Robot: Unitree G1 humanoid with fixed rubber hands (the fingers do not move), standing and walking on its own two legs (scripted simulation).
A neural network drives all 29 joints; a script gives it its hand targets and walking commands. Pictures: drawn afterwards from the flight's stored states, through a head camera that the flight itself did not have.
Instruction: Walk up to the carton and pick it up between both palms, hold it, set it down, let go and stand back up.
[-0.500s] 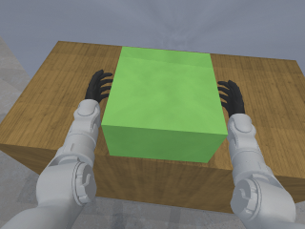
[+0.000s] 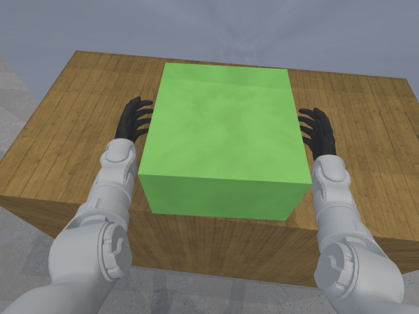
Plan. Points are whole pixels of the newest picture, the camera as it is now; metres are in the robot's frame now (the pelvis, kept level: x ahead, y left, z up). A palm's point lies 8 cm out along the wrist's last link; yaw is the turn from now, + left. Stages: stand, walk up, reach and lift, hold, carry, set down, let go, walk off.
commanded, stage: set down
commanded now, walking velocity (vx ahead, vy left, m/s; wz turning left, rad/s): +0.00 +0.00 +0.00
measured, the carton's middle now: (222, 138) +0.48 +0.00 +0.01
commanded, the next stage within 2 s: none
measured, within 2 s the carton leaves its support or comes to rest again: neither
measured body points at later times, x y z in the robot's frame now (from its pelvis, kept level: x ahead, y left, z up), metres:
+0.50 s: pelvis +0.00 +0.00 +0.00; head +0.08 +0.01 +0.44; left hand +0.45 +0.19 +0.06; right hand +0.43 -0.19 +0.06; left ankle -0.01 +0.11 -0.75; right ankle -0.02 -0.11 -0.75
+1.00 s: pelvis +0.00 +0.00 +0.00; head +0.08 +0.01 +0.44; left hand +0.45 +0.19 +0.05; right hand +0.43 -0.19 +0.06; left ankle -0.01 +0.11 -0.75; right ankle -0.02 -0.11 -0.75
